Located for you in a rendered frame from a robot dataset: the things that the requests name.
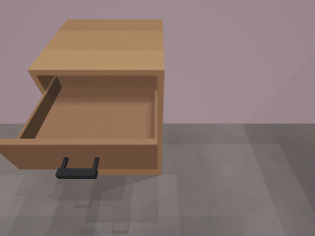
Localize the cabinet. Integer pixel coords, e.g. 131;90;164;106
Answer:
28;19;164;175

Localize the handle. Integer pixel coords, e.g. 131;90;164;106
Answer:
55;157;99;179

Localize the drawer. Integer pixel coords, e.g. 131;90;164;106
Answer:
0;75;158;169

